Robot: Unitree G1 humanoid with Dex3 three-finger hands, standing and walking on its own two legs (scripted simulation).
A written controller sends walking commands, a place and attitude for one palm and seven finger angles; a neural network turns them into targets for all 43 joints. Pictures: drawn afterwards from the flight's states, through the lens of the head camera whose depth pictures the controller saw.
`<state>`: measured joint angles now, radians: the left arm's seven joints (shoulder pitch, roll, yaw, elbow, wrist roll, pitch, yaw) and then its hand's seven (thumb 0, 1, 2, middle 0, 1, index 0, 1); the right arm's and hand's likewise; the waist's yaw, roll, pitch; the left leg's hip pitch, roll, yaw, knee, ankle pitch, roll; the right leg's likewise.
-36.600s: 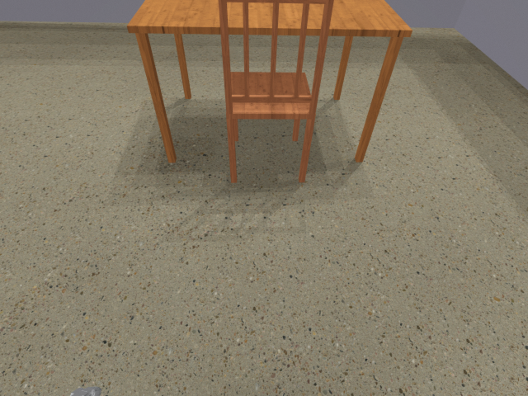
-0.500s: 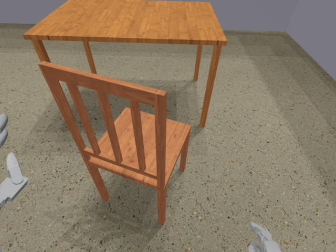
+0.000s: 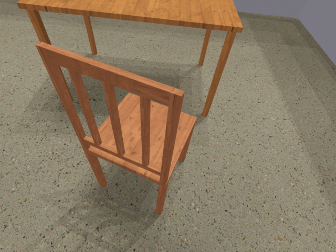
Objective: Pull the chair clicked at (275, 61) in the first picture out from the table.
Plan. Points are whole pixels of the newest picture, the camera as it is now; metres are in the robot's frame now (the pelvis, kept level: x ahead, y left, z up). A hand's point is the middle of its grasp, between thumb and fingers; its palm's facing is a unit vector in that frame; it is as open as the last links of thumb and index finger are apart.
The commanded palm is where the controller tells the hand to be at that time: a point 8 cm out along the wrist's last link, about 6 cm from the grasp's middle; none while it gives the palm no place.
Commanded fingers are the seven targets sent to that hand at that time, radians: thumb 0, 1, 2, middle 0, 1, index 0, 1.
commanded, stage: let the arm hang, fingers relaxed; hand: left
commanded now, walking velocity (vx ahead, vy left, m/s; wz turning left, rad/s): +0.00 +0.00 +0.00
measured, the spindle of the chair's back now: (116, 124) +0.49 +0.20 -0.06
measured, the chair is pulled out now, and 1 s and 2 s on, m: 0.57 0.57 0.57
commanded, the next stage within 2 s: look to check the result in 0.74 s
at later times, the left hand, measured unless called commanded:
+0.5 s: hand out of the picture +0.01 +0.16 -0.17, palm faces +0.02 -0.98 -0.19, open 7.3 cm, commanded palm none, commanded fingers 0.00 0.90 0.90 -0.20 -0.30 -0.20 -0.30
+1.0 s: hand out of the picture +0.00 +0.14 -0.17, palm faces +0.03 -0.98 -0.18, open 7.4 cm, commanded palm none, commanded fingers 0.00 0.90 0.90 -0.20 -0.30 -0.20 -0.30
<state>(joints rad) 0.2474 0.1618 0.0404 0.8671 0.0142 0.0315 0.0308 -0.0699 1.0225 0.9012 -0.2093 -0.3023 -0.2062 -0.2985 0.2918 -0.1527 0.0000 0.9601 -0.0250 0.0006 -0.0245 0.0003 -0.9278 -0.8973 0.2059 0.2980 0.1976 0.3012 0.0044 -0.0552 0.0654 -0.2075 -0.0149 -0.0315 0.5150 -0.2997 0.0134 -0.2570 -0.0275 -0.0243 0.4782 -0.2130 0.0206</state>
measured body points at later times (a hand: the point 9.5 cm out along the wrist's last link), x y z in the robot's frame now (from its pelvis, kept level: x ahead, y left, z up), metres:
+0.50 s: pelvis +0.01 -0.01 +0.00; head +0.02 -0.01 +0.45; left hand +0.01 +0.21 -0.15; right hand -0.01 -0.21 -0.16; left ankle -0.02 +0.11 -0.74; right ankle +0.03 -0.14 -0.74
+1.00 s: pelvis +0.01 -0.02 +0.00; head +0.01 -0.02 +0.45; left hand +0.00 +0.20 -0.16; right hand -0.03 -0.22 -0.16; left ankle -0.02 +0.11 -0.74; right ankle +0.03 -0.14 -0.74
